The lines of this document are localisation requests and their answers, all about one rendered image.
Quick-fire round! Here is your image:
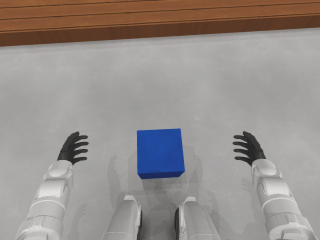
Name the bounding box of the right robot hand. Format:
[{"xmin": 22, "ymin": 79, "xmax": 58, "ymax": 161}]
[{"xmin": 232, "ymin": 131, "xmax": 266, "ymax": 167}]

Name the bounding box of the right robot thigh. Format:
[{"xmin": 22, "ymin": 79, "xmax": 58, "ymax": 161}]
[{"xmin": 179, "ymin": 201, "xmax": 221, "ymax": 240}]

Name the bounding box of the left robot forearm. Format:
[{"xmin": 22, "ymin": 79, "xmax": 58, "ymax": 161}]
[{"xmin": 14, "ymin": 160, "xmax": 74, "ymax": 240}]

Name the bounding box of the carton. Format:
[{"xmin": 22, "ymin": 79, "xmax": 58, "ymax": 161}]
[{"xmin": 137, "ymin": 128, "xmax": 185, "ymax": 179}]

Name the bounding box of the left robot shin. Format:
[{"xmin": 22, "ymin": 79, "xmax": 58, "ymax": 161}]
[{"xmin": 124, "ymin": 195, "xmax": 139, "ymax": 240}]

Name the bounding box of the right robot forearm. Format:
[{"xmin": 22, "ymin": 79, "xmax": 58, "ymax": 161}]
[{"xmin": 251, "ymin": 159, "xmax": 319, "ymax": 240}]

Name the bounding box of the left robot hand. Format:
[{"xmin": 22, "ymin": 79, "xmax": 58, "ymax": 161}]
[{"xmin": 57, "ymin": 131, "xmax": 89, "ymax": 165}]

